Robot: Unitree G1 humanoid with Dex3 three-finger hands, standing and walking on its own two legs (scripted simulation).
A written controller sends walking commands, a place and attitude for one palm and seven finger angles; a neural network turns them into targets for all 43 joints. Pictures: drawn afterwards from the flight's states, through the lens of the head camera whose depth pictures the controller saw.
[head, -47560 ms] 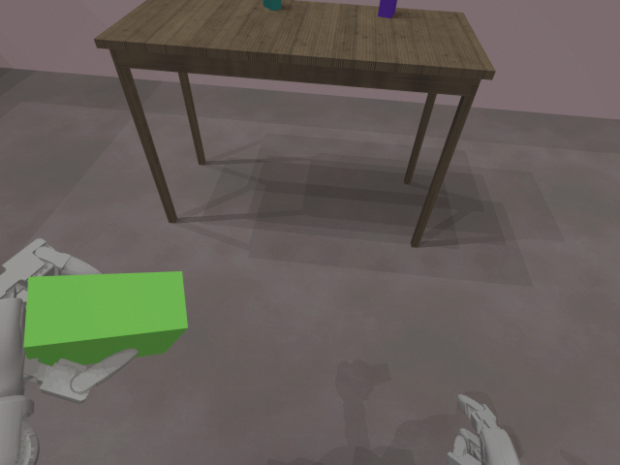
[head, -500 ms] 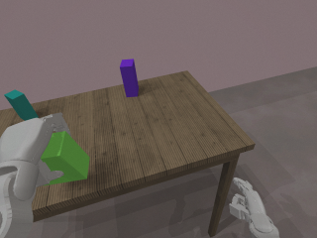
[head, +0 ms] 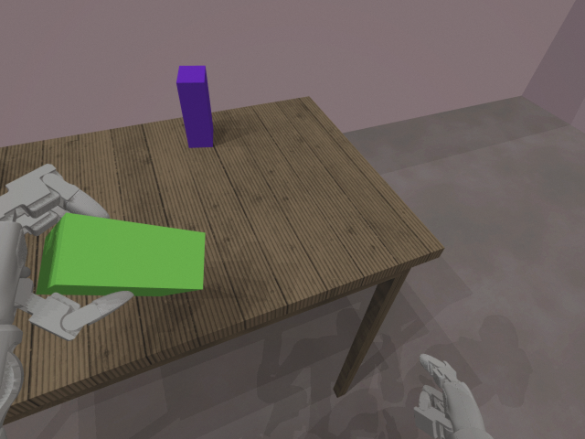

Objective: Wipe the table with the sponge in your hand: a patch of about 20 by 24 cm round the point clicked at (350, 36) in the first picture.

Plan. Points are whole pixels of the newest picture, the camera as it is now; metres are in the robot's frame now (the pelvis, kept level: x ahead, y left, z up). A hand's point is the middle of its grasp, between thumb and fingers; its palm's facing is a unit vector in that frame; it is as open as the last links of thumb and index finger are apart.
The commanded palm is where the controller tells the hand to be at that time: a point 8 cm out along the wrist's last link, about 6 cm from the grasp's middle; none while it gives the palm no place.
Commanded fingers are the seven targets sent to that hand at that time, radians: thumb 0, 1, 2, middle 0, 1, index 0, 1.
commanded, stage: step back with the hand held close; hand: left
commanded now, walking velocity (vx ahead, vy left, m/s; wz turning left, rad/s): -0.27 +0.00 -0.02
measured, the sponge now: (143, 264) +0.25 +0.19 +0.17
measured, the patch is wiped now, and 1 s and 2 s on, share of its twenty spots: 1.00 1.00 1.00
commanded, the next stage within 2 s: stop stepping back and stand still in 0.96 s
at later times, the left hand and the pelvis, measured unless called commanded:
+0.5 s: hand (48, 303) +0.17 +0.22 +0.22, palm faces +0.31 -0.81 -0.50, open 10.0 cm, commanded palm +0.12 +0.29 +0.26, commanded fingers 0.00 0.10 1.30 -1.20 -1.60 -1.20 -1.60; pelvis -0.04 +0.01 -0.01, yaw +0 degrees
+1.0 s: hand out of the picture +0.02 +0.20 +0.23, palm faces +0.27 -0.85 -0.45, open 10.0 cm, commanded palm -0.03 +0.28 +0.26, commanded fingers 0.00 0.10 1.30 -1.20 -1.60 -1.20 -1.60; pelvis -0.20 +0.01 -0.02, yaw -2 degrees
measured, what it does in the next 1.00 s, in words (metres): walks backwards: right foot, then left foot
